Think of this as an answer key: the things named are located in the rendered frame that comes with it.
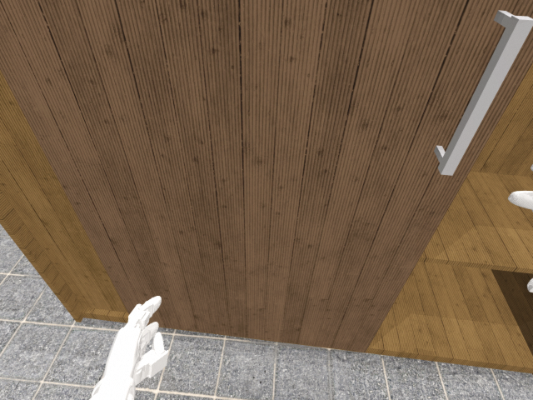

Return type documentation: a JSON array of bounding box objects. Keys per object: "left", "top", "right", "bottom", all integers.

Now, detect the robot right hand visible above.
[{"left": 508, "top": 164, "right": 533, "bottom": 293}]

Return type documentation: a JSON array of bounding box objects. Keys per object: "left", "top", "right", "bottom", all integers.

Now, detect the wardrobe door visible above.
[
  {"left": 0, "top": 70, "right": 127, "bottom": 313},
  {"left": 0, "top": 0, "right": 533, "bottom": 353}
]

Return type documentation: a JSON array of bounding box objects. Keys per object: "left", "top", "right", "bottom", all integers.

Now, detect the handle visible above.
[{"left": 434, "top": 10, "right": 533, "bottom": 176}]

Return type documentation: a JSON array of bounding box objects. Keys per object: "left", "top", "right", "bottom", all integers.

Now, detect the robot left hand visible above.
[{"left": 103, "top": 296, "right": 168, "bottom": 385}]

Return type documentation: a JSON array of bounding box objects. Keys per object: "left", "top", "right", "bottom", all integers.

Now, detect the left robot forearm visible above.
[{"left": 89, "top": 374, "right": 136, "bottom": 400}]

